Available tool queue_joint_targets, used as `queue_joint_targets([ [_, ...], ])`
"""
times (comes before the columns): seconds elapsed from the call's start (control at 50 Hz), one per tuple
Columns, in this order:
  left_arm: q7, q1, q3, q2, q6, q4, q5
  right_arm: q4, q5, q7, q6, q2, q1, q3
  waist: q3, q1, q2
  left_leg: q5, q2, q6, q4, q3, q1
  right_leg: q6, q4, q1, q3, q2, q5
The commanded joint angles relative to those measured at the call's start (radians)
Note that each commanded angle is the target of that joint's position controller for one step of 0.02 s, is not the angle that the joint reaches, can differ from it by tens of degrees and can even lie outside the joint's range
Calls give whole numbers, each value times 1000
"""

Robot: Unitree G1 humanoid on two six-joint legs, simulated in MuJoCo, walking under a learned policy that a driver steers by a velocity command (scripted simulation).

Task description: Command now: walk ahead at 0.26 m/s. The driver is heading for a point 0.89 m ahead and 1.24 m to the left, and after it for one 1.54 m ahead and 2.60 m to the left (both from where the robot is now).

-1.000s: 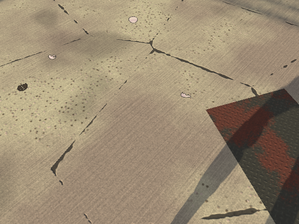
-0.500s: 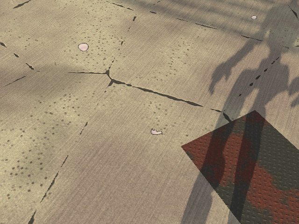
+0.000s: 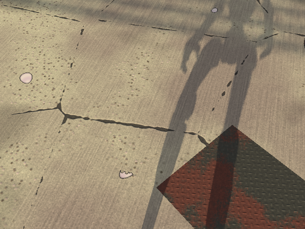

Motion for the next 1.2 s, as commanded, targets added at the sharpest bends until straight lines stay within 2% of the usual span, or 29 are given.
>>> queue_joint_targets([
  [0.02,19,-34,26,143,-11,-51,5,-14,0,5,6,-29,47,3,-95,-14,-96,241,-32,-1,-203,62,156,-96,-78,-43,-3,-205,681],
  [0.08,24,-14,21,149,-7,-21,14,-26,12,21,4,-45,-4,5,-105,18,-100,372,-57,19,-324,51,185,-75,-75,32,-15,-239,595],
  [0.14,34,-43,25,164,10,-7,9,-51,8,38,5,-87,-26,-7,-80,10,-113,237,-76,49,-354,41,123,-71,-1,133,-6,-292,597],
  [0.2,58,-84,29,169,40,-21,-11,-36,-4,57,2,-122,100,-27,-114,-63,-104,171,-129,94,-443,85,218,-30,224,171,-18,-286,718],
  [0.22,65,-61,29,169,44,-31,-5,-27,-8,53,1,-176,179,-47,-174,-89,-34,460,-96,138,-483,8,369,27,411,110,-57,-218,617],
  [0.24,60,-26,19,143,38,-67,22,-44,-20,41,8,-251,224,-62,-268,-63,148,867,94,270,-457,-272,613,105,743,-137,-96,-75,154],
  [0.26,44,9,0,89,33,-74,22,-52,-31,33,23,-220,233,-47,-394,-50,272,925,251,448,-518,-573,808,141,991,-379,12,56,-527],
  [0.28,29,18,8,140,33,-59,-5,-80,-17,31,32,-177,182,-37,-412,-55,141,671,228,422,-547,-543,760,126,1065,-417,129,-23,-490],
  [0.3,29,-42,12,151,40,-69,-22,-110,-3,23,44,-147,111,-33,-311,-52,60,464,177,372,-567,-452,654,125,1057,-452,113,-58,-424],
  [0.32,37,-74,17,149,52,-69,-16,-119,10,17,58,-127,72,-26,-209,-38,-25,312,134,324,-609,-383,517,128,973,-457,94,-91,-374],
  [0.4,58,-74,16,115,70,-77,-1,-146,-9,-8,92,-149,50,-36,-151,-11,88,120,17,265,-668,-300,321,154,656,-312,50,-85,-263],
  [0.56,52,-95,18,132,45,-84,-13,-183,8,-28,122,-164,51,-53,-183,-40,135,-33,2,225,-641,-405,359,167,352,-217,78,-67,-163],
  [0.62,37,-16,29,147,25,-62,-16,-199,20,-34,139,-150,38,-49,-171,6,128,-27,-51,172,-571,-405,320,124,92,-59,59,-83,-39],
  [0.64,39,18,45,209,25,-61,1,-205,19,-35,141,-111,63,-38,-184,1,33,-143,-109,122,-448,-339,225,71,19,46,178,-237,-42],
  [0.66,46,-20,63,298,37,-72,28,-235,21,-30,134,-67,76,-30,-136,-52,-261,-335,-279,65,-223,-120,22,-65,-44,73,425,-442,74],
  [0.68,45,-54,54,257,35,-98,57,-238,4,-22,118,-143,73,-50,-136,-36,-308,-402,-235,23,23,-100,-4,-165,-63,-1,531,-538,165],
  [0.7,52,-113,39,201,33,-127,47,-212,10,-17,118,-189,104,-69,-130,-56,-215,-338,-208,11,139,-117,10,-147,-36,-12,432,-493,197],
  [0.76,60,-151,23,156,37,-139,3,-175,12,-23,148,-131,143,-61,-92,-53,-150,-207,-189,-39,284,-75,-28,-66,13,20,207,-369,261],
  [0.82,70,-82,27,172,53,-126,10,-230,28,-15,149,-92,56,-42,-82,-1,-188,-152,-156,-69,175,-12,-58,-89,7,97,125,-353,306],
  [0.9,68,-56,47,223,65,-128,5,-278,23,3,147,-72,11,-27,-119,30,-217,-174,-104,-73,-24,31,46,-110,16,141,83,-400,344],
  [1.0,43,-78,63,253,63,-133,-18,-296,24,24,160,-96,34,-38,-116,18,-233,-148,-113,-15,-255,105,223,-90,54,93,30,-429,349],
  [1.04,39,-99,63,245,60,-128,-38,-278,23,30,162,-93,96,-47,-122,-28,-210,-3,-139,37,-461,133,351,-35,140,54,-16,-412,306],
  [1.06,34,-47,55,212,56,-105,-35,-264,21,21,161,-120,140,-60,-140,-37,-144,126,-146,73,-557,96,485,29,236,-23,-70,-376,213],
  [1.08,28,-30,40,157,53,-118,5,-270,21,5,158,-223,183,-88,-169,-30,91,462,43,146,-574,-173,685,126,498,-255,-164,-280,-98],
  [1.1,29,-90,22,120,48,-182,36,-298,-5,4,145,-297,177,-94,-186,-33,292,742,266,357,-538,-466,727,189,731,-515,-113,-142,-540],
  [1.12,35,-162,38,176,46,-192,16,-293,-24,14,122,-244,202,-83,-245,-106,168,613,263,416,-577,-454,676,187,871,-521,21,-144,-531],
  [1.14,38,-173,45,193,50,-191,-7,-285,-21,14,108,-220,154,-71,-185,-73,129,504,196,358,-589,-361,622,171,895,-524,44,-161,-445],
  [1.18,54,-138,54,201,62,-164,2,-293,13,0,108,-168,52,-54,-132,-24,88,378,106,266,-594,-270,536,172,831,-506,56,-172,-301],
  [1.2,54,-123,55,198,63,-162,8,-298,13,-6,112,-167,35,-50,-133,-10,100,394,83,262,-596,-252,487,179,833,-457,48,-156,-254],
])
Keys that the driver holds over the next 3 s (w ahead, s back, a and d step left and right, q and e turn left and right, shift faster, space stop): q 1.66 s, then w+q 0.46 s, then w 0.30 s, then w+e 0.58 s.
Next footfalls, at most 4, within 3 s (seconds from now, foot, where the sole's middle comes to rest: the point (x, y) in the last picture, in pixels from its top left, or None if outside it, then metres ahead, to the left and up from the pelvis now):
0.22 left None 0.26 0.14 -0.78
0.64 right None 0.29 -0.09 -0.78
1.06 left None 0.16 0.14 -0.78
1.52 right None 0.32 -0.01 -0.78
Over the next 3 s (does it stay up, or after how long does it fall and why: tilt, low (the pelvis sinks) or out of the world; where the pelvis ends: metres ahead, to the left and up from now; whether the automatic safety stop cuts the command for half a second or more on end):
stays up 0.31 0.61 -0.01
